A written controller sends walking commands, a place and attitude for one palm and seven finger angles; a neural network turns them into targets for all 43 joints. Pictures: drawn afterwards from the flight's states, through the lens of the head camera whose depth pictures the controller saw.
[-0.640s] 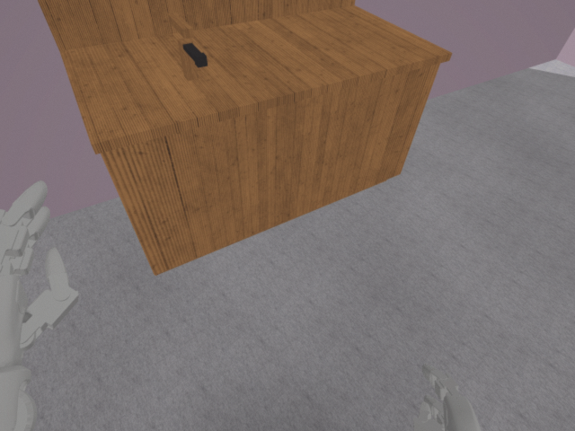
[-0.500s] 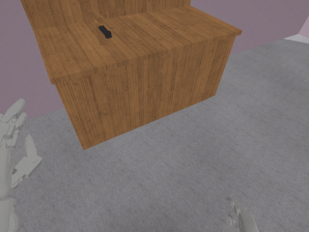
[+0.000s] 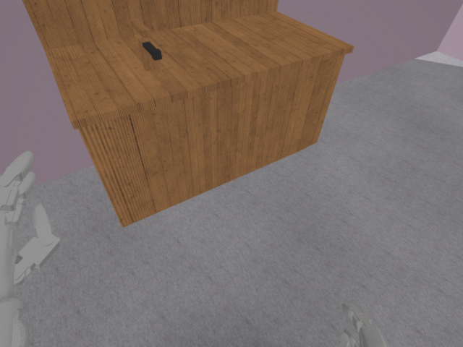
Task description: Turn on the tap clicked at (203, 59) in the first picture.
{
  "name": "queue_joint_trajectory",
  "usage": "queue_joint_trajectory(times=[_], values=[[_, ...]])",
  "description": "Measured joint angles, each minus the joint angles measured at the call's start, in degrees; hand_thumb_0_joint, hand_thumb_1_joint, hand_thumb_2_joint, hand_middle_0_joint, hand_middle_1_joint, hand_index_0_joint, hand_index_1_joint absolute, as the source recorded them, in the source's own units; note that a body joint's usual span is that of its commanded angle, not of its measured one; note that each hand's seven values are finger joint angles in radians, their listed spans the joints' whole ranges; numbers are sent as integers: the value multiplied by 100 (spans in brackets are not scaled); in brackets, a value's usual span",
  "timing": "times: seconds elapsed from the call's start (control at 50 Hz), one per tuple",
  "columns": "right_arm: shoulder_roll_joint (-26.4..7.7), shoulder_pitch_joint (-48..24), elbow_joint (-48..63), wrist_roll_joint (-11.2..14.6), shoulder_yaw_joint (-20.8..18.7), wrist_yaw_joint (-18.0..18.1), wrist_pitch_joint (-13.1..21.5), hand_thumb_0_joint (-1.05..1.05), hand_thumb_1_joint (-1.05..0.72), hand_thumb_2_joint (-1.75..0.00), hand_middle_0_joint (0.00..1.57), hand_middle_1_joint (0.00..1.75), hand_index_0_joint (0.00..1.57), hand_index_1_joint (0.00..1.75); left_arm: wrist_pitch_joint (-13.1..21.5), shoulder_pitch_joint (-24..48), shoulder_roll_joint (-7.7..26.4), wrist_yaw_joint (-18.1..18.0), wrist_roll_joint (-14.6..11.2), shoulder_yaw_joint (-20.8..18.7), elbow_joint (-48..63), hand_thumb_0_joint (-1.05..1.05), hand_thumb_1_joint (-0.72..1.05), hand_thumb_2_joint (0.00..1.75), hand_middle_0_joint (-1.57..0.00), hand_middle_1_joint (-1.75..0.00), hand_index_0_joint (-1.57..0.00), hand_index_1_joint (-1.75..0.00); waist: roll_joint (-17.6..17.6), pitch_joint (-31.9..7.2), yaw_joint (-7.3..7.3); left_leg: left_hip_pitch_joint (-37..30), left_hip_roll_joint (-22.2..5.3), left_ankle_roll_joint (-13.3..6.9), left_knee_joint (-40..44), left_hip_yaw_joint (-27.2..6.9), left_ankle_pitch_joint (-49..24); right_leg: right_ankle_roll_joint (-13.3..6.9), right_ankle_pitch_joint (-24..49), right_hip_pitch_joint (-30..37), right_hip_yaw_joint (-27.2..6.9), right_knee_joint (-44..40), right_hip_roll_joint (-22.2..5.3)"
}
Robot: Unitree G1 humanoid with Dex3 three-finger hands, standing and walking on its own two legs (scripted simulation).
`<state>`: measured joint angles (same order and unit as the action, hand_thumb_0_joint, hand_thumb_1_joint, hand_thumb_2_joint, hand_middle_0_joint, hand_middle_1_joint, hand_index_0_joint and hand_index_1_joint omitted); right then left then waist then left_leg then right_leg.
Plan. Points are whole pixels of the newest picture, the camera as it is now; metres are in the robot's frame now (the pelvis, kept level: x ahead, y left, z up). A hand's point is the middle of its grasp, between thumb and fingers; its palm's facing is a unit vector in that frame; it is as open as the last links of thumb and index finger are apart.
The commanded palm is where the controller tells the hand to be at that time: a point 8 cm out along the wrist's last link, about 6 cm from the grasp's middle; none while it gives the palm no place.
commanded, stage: walk to a spot facing it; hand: left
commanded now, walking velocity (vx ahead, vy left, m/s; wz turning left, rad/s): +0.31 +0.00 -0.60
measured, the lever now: (156, 54) +1.00 +0.35 +0.06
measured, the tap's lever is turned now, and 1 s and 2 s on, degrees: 0 0 0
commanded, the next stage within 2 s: turn to face it in 1.14 s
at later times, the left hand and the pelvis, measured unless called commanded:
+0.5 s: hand (159, 168) +0.33 +0.14 +0.18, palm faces +0.23 -0.85 -0.47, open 7.4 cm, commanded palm +0.28 +0.20 +0.18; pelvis +0.07 -0.05 +0.01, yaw -10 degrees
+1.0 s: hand (236, 101) +0.51 +0.04 +0.19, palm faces +0.10 -0.87 -0.48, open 7.4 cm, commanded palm +0.47 +0.10 +0.18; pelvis +0.22 -0.10 +0.00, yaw -22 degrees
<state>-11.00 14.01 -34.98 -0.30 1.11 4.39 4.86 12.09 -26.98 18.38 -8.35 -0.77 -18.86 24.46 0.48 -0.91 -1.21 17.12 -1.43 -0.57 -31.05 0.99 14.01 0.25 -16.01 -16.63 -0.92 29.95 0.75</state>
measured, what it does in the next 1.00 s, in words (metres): walks ahead, turning right: left foot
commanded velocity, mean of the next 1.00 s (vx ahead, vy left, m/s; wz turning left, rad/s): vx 0.35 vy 0.00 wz -0.39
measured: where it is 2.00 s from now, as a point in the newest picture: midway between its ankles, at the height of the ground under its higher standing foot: (293, 343)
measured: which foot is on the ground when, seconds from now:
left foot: down 0.00-0.20, up 0.22-0.62, down 0.64-1.00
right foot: down 0.00-0.66, up 0.68-1.00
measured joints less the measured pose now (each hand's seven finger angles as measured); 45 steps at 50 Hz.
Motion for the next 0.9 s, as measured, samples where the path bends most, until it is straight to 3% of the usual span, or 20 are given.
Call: queue_joint_trajectory(times=[0.1, 0.18, 0.22, 0.26, 0.3, 0.36, 0.42, 0.5, 0.64, 0.7, 0.74, 0.78, 0.84, 0.9], values=[[110, 8, 12, -38, -2, 17, 70, 1, -90, -90, 20, 30, 20, 30, -11, 111, -7, -51, 27, -102, -48, 1, 89, 90, -20, -30, -21, -30, 69, -6, -13, 11, -206, 53, -229, 149, 47, -13, -909, -277, 244, 993, 80], [164, 28, 27, -56, 26, -75, 86, 1, -90, -90, 20, 30, 20, 30, -41, 189, 7, -9, 42, -102, -142, 1, 89, 90, -20, -30, -20, -30, 122, -51, -43, 29, -437, 206, -592, 336, 402, -81, -975, -63, 594, 803, 91], [117, 14, 7, -45, -1, -117, 65, 1, -90, -90, 20, 30, 20, 30, -49, 319, 9, 35, 71, 4, -150, 1, 89, 90, -20, -30, -20, -30, 177, -23, -13, 309, -501, 165, -1365, 279, 1069, -364, -272, -111, 649, 802, 157], [52, -34, -181, -39, -32, -152, 12, 1, -90, -90, 20, 30, 20, 30, -43, 460, -49, 73, 56, 164, -169, 1, 89, 90, -20, -30, -21, -30, 96, 28, 12, 745, -331, 205, -2604, 83, 1243, -541, -311, -78, 636, 864, 144], [-22, -61, -289, -45, -37, -166, -63, 1, -90, -90, 20, 30, 20, 30, 27, 383, -120, 108, 44, 196, -150, 1, 89, 90, -20, -30, -21, -30, 19, 33, 43, 1086, -258, 260, -3423, 26, 1005, -578, -345, 61, 531, 627, 178], [-124, -52, -257, -36, -91, -144, -142, 1, -90, -90, 20, 30, 20, 30, 149, 55, -49, 143, 14, 88, -51, 1, 89, 90, -21, -30, -21, -30, -26, 36, 163, 1495, -301, 327, -3917, 28, 524, -571, -130, 292, 375, 97, 253], [-218, -8, -178, -18, -191, -111, -179, 1, -90, -90, 20, 30, 20, 30, 246, -107, 171, 140, 1, -80, 45, 1, 89, 90, -21, -30, -21, -30, -63, 85, 241, 1723, -389, 335, -3599, 86, 262, -595, 15, 480, 271, -324, 285], [-345, 58, -94, 10, -296, -104, -188, 1, -90, -90, 20, 30, 20, 30, 307, -137, 342, 78, -40, -260, 181, 1, 88, 90, -21, -30, -21, -30, -68, 151, 215, 1619, -466, 257, -2375, 244, 140, -573, -1, 639, 127, -544, 304], [-341, 208, 78, 18, -259, -90, -115, 1, -90, -90, 20, 30, 20, 30, 260, -216, 295, 22, -100, -252, 557, 1, 89, 90, -21, -30, -21, -30, -135, 66, 77, 422, -308, 4, -73, 773, -239, -434, -755, 840, -128, 86, 321], [-85, -57, 60, 6, -201, -47, -122, 1, -90, -90, 20, 30, 20, 30, 256, -23, 298, -21, -113, -333, 403, 1, 89, 90, -21, -30, -21, -30, -407, 127, 25, 193, -234, 24, -325, 1074, 34, -233, -1269, 258, -151, 1873, 133], [88, -217, 41, -42, -93, -42, -76, 1, -90, -90, 20, 30, 20, 30, 189, 180, 282, -21, -82, -314, 202, 1, 89, 90, -21, -30, -21, -30, -385, 143, 45, 38, -313, 23, -392, 1162, 254, -134, -1322, -326, 38, 3155, 67], [250, -298, 36, -47, 16, -80, 4, 1, -90, -90, 20, 30, 20, 30, 96, 371, 278, 3, -37, -263, 151, 1, 89, 90, -21, -30, -21, -30, -322, 159, 57, -130, -414, 66, -297, 1193, 302, -53, -1140, -862, 236, 3824, -94], [427, -314, 77, -52, 148, -152, 101, 1, -90, -90, 20, 30, 20, 30, 88, 464, 249, 27, 15, -206, 366, 2, 89, 90, -20, -30, -21, -30, -215, 229, 24, -407, -592, 166, -84, 1282, 337, 39, -713, -1429, 450, 3736, -418], [503, -227, 116, -62, 191, -212, 154, 1, -90, -90, 20, 30, 20, 30, 176, 345, 230, 52, 63, -226, 569, 2, 89, 90, -21, -30, -21, -30, -58, 292, 9, -706, -779, 303, 137, 1385, 393, 109, -314, -1585, 654, 2876, -654]])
